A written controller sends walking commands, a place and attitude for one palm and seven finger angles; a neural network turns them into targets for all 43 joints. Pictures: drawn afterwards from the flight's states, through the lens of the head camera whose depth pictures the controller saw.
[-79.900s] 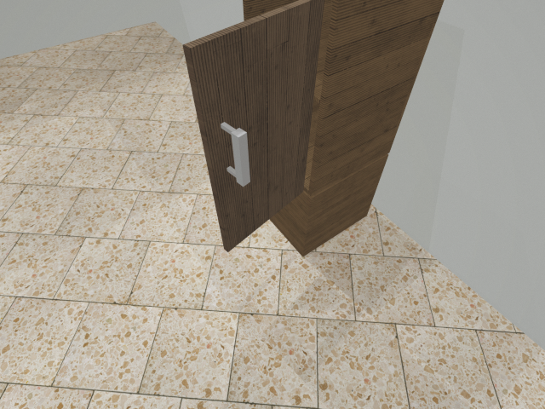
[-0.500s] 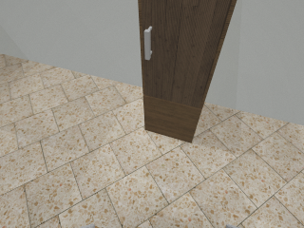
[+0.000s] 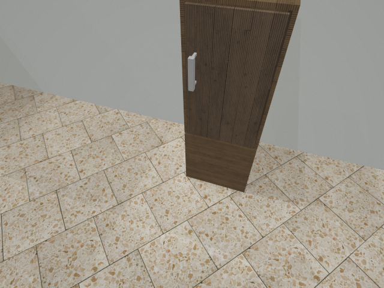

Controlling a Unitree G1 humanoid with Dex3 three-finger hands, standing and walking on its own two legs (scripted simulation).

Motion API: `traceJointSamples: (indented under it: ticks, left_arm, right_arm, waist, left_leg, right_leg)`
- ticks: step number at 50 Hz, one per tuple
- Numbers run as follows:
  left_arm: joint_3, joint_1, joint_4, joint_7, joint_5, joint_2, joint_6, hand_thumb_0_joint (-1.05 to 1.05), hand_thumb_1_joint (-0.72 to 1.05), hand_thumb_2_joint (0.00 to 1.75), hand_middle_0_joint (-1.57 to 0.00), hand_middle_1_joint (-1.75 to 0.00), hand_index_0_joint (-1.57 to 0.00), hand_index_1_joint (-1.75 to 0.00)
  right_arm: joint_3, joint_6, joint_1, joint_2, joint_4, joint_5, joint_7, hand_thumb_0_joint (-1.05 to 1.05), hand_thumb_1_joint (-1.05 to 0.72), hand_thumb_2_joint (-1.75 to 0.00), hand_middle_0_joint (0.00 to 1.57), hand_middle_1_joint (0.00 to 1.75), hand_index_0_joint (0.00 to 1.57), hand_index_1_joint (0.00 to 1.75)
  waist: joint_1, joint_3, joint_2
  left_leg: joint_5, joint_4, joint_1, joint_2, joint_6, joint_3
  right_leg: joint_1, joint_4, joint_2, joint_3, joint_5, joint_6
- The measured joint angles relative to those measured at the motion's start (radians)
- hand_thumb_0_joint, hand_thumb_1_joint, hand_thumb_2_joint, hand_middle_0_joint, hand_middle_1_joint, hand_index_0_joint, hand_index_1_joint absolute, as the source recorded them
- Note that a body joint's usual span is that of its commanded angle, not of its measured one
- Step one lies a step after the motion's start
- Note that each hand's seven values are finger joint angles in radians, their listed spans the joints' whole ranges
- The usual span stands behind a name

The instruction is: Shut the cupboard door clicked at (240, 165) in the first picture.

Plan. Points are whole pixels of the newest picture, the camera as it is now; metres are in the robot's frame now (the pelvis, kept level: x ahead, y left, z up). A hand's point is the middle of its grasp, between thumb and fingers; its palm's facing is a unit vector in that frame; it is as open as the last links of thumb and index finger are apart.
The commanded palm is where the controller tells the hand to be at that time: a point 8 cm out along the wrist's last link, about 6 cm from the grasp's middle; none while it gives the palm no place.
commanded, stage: let the arm hang, fingers relaxed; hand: left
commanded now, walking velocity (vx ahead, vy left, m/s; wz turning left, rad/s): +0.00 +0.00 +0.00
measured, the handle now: (193, 71) +0.86 +0.04 +0.01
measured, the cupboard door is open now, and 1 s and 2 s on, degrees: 0 0 0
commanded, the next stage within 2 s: look to check the result in 0.32 s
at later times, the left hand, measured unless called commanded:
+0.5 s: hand out of the picture -0.04 +0.16 -0.18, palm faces +0.04 -0.99 -0.16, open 7.4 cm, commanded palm none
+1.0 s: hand out of the picture -0.01 +0.16 -0.18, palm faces +0.02 -0.99 -0.17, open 7.4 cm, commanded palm none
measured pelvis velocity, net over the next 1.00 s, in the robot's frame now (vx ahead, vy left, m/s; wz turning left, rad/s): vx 0.00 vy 0.01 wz -0.02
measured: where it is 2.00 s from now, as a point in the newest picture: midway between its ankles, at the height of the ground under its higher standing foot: outside the picture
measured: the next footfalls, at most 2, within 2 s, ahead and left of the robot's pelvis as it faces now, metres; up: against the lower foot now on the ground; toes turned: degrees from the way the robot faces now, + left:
none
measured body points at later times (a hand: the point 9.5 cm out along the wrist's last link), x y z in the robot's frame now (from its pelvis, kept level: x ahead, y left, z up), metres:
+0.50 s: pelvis -0.01 +0.01 +0.00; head -0.01 +0.01 +0.45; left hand -0.04 +0.22 -0.16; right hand -0.05 -0.19 -0.17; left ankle +0.01 +0.11 -0.74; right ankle +0.01 -0.10 -0.74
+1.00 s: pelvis +0.00 +0.01 +0.00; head +0.01 +0.01 +0.45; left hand -0.01 +0.22 -0.16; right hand -0.03 -0.20 -0.16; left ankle +0.01 +0.11 -0.74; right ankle +0.01 -0.10 -0.74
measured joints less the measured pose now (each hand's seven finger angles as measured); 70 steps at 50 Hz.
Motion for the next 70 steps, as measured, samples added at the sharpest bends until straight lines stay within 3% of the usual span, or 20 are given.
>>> traceJointSamples:
  ticks: [17,70]
  left_arm:
    - [-0.005,0.017,0.031,0.005,0.003,-0.061,-0.007,0.01,0.9,0.89,-0.2,-0.3,-0.2,-0.3]
    - [-0.001,-0.013,0.021,0.008,0.002,-0.033,-0.022,0.01,0.9,0.9,-0.2,-0.3,-0.2,-0.3]
  right_arm:
    - [-0.005,-0.009,0.035,0.037,0.02,0.002,-0.008,0.0,-0.91,-0.9,0.2,0.3,0.2,0.3]
    - [-0.009,-0.017,-0.02,0.013,0.019,0.004,-0.005,0.0,-0.91,-0.9,0.2,0.3,0.2,0.3]
  waist:
    - [-0.004,-0.005,-0.026]
    - [-0.006,0.012,-0.015]
  left_leg:
    - [0.002,0.008,-0.015,-0.013,0.017,0.014]
    - [-0.017,-0.017,0.017,-0.001,0.001,0.019]
  right_leg:
    - [-0.023,0.016,-0.014,0.015,0.004,0.015]
    - [0.003,-0.002,0.001,0.021,-0.017,0.005]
